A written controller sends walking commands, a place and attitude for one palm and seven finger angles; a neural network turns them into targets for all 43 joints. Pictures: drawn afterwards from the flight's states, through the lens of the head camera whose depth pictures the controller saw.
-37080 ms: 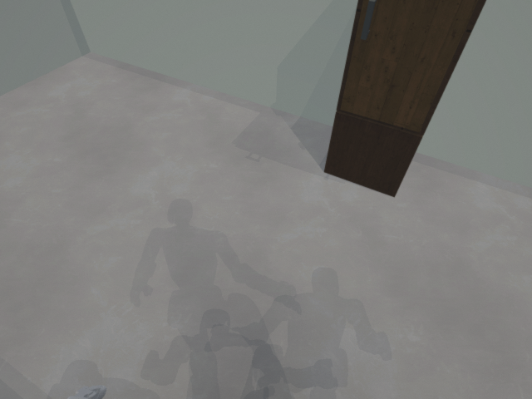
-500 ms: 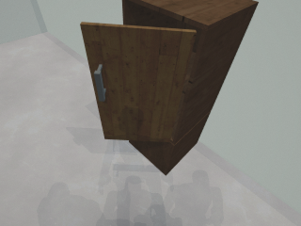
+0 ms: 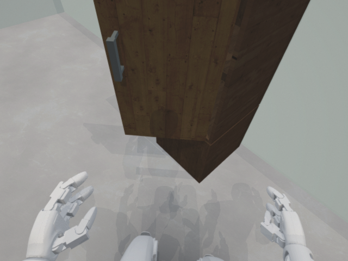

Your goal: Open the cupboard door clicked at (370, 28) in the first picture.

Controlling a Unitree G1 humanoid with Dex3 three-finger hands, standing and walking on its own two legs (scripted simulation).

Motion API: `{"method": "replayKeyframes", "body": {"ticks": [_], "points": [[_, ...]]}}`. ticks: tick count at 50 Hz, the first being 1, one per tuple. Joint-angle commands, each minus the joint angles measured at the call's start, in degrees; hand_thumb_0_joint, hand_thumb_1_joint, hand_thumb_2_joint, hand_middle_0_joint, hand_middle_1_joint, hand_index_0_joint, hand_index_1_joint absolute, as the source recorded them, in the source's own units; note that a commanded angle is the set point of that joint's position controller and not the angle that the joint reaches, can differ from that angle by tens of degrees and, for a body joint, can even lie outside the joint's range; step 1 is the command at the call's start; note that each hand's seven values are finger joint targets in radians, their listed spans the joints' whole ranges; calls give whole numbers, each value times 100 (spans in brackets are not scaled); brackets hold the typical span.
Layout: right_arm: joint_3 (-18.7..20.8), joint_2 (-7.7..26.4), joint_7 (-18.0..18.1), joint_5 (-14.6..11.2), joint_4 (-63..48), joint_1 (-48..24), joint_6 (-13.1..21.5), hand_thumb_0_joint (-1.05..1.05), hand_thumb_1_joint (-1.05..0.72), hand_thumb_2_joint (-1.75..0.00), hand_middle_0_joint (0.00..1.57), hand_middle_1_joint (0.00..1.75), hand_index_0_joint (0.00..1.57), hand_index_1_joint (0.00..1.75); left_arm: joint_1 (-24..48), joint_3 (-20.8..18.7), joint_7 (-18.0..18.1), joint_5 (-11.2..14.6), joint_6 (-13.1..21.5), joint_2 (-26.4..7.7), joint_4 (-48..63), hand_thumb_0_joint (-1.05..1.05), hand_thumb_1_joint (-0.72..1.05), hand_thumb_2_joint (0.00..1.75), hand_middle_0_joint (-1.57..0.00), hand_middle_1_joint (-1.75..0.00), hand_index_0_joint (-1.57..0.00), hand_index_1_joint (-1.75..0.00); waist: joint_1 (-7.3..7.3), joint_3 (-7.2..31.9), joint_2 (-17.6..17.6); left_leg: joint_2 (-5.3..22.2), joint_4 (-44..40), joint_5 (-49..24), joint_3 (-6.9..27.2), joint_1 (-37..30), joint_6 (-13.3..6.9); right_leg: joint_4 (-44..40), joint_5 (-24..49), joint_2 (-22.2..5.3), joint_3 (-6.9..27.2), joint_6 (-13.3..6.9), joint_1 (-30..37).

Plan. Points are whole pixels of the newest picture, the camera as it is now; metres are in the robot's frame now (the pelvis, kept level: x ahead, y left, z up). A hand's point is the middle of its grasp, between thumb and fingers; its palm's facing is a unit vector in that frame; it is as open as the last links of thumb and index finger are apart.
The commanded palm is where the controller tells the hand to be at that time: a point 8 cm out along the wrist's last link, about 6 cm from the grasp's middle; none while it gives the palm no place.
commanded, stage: raise the hand with hooked fingers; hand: left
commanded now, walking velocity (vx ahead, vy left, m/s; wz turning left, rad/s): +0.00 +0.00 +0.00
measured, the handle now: (116, 56) +0.60 +0.22 +0.14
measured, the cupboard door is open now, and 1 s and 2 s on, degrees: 43 43 43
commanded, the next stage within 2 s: move the hooked fingers beside the handle in 1.66 s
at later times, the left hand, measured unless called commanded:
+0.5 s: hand (67, 176) +0.25 +0.24 +0.09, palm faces +0.05 -1.00 -0.06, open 11.7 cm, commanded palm +0.22 +0.29 +0.10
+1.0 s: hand (43, 142) +0.29 +0.28 +0.14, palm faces +0.05 -1.00 -0.05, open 13.9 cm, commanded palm +0.27 +0.33 +0.15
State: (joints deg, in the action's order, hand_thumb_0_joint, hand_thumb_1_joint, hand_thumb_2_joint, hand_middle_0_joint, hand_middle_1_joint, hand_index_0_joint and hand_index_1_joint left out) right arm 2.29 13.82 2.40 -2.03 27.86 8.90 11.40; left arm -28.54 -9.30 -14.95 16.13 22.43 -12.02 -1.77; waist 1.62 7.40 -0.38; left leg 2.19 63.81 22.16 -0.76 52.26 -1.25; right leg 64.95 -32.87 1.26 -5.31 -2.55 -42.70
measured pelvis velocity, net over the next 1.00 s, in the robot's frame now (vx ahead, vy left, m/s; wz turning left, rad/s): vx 0.03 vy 0.02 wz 0.01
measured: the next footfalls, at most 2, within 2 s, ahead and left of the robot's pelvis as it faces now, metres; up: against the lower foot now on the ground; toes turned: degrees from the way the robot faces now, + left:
none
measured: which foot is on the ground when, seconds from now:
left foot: down 0.00-1.00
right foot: down 0.00-1.00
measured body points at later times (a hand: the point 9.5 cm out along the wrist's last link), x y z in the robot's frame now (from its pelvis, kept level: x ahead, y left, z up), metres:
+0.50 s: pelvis +0.03 +0.00 +0.03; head +0.08 +0.00 +0.48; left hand +0.24 +0.29 +0.10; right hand +0.18 -0.26 -0.06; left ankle +0.09 +0.11 -0.65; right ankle +0.00 -0.10 -0.65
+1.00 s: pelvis +0.03 +0.02 +0.05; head +0.05 +0.02 +0.50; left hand +0.28 +0.34 +0.15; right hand +0.20 -0.21 -0.02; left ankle +0.09 +0.11 -0.65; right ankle +0.00 -0.10 -0.65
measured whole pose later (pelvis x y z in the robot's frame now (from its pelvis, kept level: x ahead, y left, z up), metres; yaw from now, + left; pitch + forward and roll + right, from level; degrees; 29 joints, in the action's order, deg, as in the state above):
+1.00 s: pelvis +0.03 +0.02 +0.05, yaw +0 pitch +7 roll -3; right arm -3.2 14.8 5.1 -3.2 31.9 14.2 10.7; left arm -3.5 -21.2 -24.3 21.0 11.3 -22.7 -13.7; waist 1.0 4.4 -2.4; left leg 1.1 47.0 17.3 -1.3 36.4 -2.6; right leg 44.8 -25.3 1.1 -4.5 -0.7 -26.0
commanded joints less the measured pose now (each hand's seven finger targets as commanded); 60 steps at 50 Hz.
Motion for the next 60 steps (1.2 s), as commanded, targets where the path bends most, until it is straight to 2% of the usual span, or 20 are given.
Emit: {"method": "replayKeyframes", "body": {"ticks": [1, 3, 5, 6, 8, 11, 14, 17, 21, 23, 26, 28, 31, 34, 38, 46, 55, 56, 59, 60], "points": [[104, 581, 228, 74, -551, 95, 336, 0, -90, -90, 20, 30, 20, 30, 1326, -520, 243, 60, 972, -1043, 2451, 0, 36, 67, -24, -64, -24, -64, -401, 735, -467, -48, -720, 61, 389, -1366, -126, -1582, 216, 84, 650, 124, -540], [88, 604, 267, 53, -349, 124, 412, 0, -90, -90, 20, 30, 20, 30, 1165, -494, -17, 106, 1016, -1004, 1895, 0, 32, 65, -24, -68, -24, -68, -465, 600, -449, -34, -571, -77, 393, -1268, -112, -1610, 320, 73, 680, 140, -629], [48, 680, 295, 10, -280, 113, 465, 0, -90, -90, 20, 30, 20, 30, 1183, -564, -361, 217, 807, -1137, 1455, 0, 27, 63, -25, -70, -25, -70, -458, 610, -383, -53, -530, -43, 357, -1080, -114, -1787, 196, 22, 832, 189, -467], [41, 709, 316, -24, -254, 108, 483, 0, -90, -90, 20, 30, 20, 30, 1127, -671, -539, 303, 609, -1217, 1149, 0, 25, 62, -25, -72, -25, -72, -403, 622, -370, -59, -511, -157, 349, -1092, -125, -1850, 294, 19, 917, 216, -335], [55, 726, 326, -65, -307, 96, 491, 0, -90, -90, 20, 30, 20, 30, 950, -971, -735, 466, 238, -1384, 1166, 0, 20, 60, -25, -75, -25, -75, -196, 1096, -377, -93, -663, -528, 316, -1308, -129, -1953, 807, -76, 966, 267, 206], [74, 665, 327, -76, -302, 53, 439, 0, -90, -90, 20, 30, 20, 30, 659, -1501, -730, 624, -210, -1581, 970, 0, 13, 57, -25, -80, -25, -80, 25, 1379, -169, -114, -828, -1059, 326, -1550, -116, -1957, 1814, -128, 928, 405, 777], [95, 605, 291, -38, -278, 92, 406, 0, -90, -90, 20, 30, 20, 30, 614, -1582, -570, 685, -177, -1420, 1096, 0, 6, 54, -26, -84, -26, -84, 32, 1350, 73, -126, -1051, -1415, 315, -1768, -96, -1883, 2660, -133, 706, 457, 925], [103, 658, 245, -19, -275, 125, 388, 0, -90, -90, 20, 30, 20, 30, 742, -1520, -522, 640, -16, -1392, 967, 0, -1, 51, -27, -88, -27, -88, -9, 1094, 84, -145, -1161, -1491, 297, -1875, -90, -1835, 2754, -86, 578, 422, 792], [126, 774, 218, -44, -285, 243, 404, 0, -90, -90, 20, 30, 20, 30, 904, -1394, -602, 603, 113, -1405, 798, 0, -10, 47, -27, -94, -27, -94, -97, 916, -22, -144, -1305, -1332, 272, -2081, -114, -1934, 2257, 11, 457, 348, 554], [119, 812, 225, -57, -321, 290, 430, 0, -90, -90, 20, 30, 20, 30, 1091, -1339, -643, 606, 130, -1424, 893, 0, -15, 45, -27, -98, -27, -98, -127, 1025, -119, -134, -1446, -1270, 274, -2275, -112, -1973, 2014, 36, 346, 271, 522], [102, 869, 247, -65, -309, 339, 444, 0, -90, -90, 20, 30, 20, 30, 1315, -1540, -612, 615, 126, -1723, 1003, 0, -22, 42, -28, -102, -28, -102, -81, 1090, -295, -129, -1556, -1289, 299, -2466, -114, -2032, 1926, 77, 317, 216, 612], [66, 862, 257, -77, -335, 334, 445, 0, -90, -90, 20, 30, 20, 30, 1527, -1472, -570, 602, 107, -1695, 1101, 0, -27, 40, -28, -105, -28, -105, -105, 1078, -477, -116, -1689, -1242, 312, -2655, -101, -2084, 1831, 75, 255, 187, 587], [25, 917, 287, -73, -332, 357, 401, 0, -90, -90, 20, 30, 20, 30, 1813, -1614, -534, 607, -22, -1904, 898, 0, -34, 37, -29, -110, -29, -110, -109, 913, -357, -99, -1849, -1084, 379, -2703, -98, -2202, 1668, 111, 219, 163, 640], [-23, 923, 299, -103, -372, 330, 368, 0, -90, -90, 20, 30, 20, 30, 2117, -1510, -616, 607, -163, -1866, 814, 0, -41, 34, -29, -114, -29, -114, -130, 897, -573, -92, -2015, -1025, 389, -2927, -74, -2314, 1624, 103, 178, 153, 677], [-79, 946, 326, -120, -396, 310, 315, 0, -90, -90, 20, 30, 20, 30, 2581, -1495, -737, 600, -421, -1959, 518, 0, -50, 30, -30, -120, -30, -120, -164, 788, -514, -88, -2193, -925, 427, -3079, -68, -2490, 1587, 128, 160, 146, 769], [-145, 985, 379, -123, -391, 296, 250, 0, -90, -90, 20, 30, 20, 30, 3464, -1770, -901, 596, -724, -2380, 0, 0, -50, 30, -30, -120, -30, -120, -98, 746, -439, -103, -2476, -858, 481, -3350, -64, -2738, 1560, 154, 159, 104, 1034], [-171, 1022, 435, -164, -304, 310, 210, 0, -90, -90, 20, 30, 20, 30, 4375, -1899, -1102, 578, -922, -2712, -593, 0, -50, 30, -30, -120, -30, -120, -139, 679, -562, -131, -2691, -694, 439, -3495, -74, -2998, 1463, 117, 211, 118, 1150], [-168, 1036, 441, -160, -288, 336, 197, 0, -90, -90, 20, 30, 20, 30, 4457, -1952, -1131, 602, -946, -2798, -687, 0, -50, 30, -30, -120, -30, -120, -140, 632, -360, -140, -2674, -699, 425, -3450, -97, -3069, 1463, 132, 246, 115, 1227], [-161, 1032, 440, -169, -305, 346, 221, 0, -90, -90, 20, 30, 20, 30, 4592, -1915, -1179, 561, -954, -2806, -710, 0, -50, 30, -30, -120, -30, -120, -109, 837, -675, -142, -2749, -806, 446, -3669, -78, -3051, 1538, 113, 219, 100, 1284], [-156, 1030, 427, -167, -315, 369, 229, 0, -90, -90, 20, 30, 20, 30, 4422, -1910, -1186, 560, -966, -2762, -784, 0, -50, 30, -30, -120, -30, -120, -97, 836, -581, -141, -2748, -896, 446, -3694, -85, -3055, 1620, 119, 202, 100, 1311]]}}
